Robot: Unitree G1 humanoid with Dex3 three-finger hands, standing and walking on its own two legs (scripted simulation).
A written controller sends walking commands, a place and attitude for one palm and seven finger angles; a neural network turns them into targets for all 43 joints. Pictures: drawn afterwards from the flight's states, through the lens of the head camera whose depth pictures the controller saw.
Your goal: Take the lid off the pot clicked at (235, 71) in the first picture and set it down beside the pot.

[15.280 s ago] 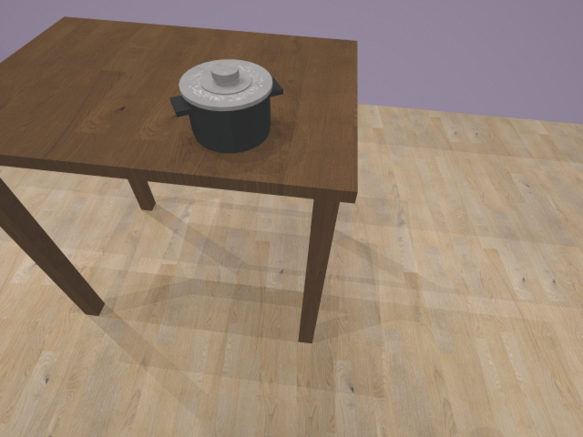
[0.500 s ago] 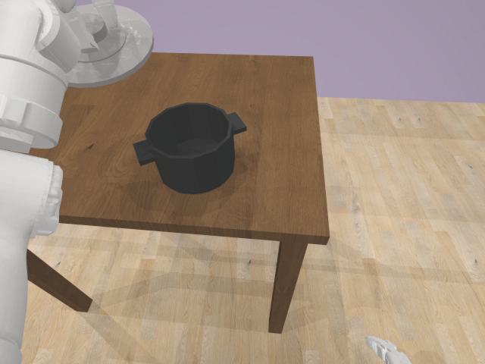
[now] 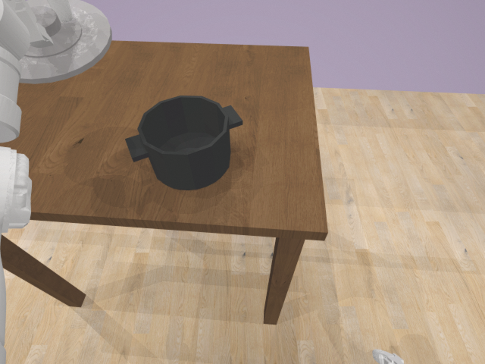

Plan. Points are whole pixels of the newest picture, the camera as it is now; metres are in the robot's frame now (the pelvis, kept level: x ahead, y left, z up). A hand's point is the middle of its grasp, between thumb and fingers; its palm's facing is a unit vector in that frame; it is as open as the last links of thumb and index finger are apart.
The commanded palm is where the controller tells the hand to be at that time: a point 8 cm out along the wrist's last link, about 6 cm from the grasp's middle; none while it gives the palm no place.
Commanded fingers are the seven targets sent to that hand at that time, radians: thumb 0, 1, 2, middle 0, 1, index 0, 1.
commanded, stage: move the lid sideways beside the pot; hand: left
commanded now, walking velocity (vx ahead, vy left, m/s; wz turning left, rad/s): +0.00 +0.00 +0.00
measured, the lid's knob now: (39, 22) +0.50 +0.27 +0.30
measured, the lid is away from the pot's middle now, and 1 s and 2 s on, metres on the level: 0.17 0.24 0.23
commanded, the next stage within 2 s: lower the lid onto the table in 0.72 s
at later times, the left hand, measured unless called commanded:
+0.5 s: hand out of the picture +0.48 +0.31 +0.31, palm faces -0.15 -0.10 -0.98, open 7.6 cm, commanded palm +0.47 +0.31 +0.38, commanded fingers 0.00 0.60 1.03 -0.85 -0.99 -0.89 -1.00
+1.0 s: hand out of the picture +0.47 +0.32 +0.31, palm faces -0.17 -0.14 -0.98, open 7.6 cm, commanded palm +0.47 +0.32 +0.37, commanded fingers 0.00 0.60 1.03 -0.85 -0.99 -0.89 -1.00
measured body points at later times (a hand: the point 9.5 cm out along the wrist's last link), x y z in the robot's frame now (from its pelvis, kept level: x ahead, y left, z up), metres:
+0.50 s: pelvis +0.01 +0.00 +0.00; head +0.07 -0.01 +0.45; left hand +0.48 +0.31 +0.36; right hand +0.09 -0.27 -0.13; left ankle +0.04 +0.10 -0.74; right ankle -0.04 -0.14 -0.74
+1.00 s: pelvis +0.01 +0.00 +0.00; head +0.07 -0.01 +0.45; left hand +0.48 +0.33 +0.36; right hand +0.09 -0.27 -0.13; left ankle +0.04 +0.10 -0.74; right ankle -0.04 -0.14 -0.74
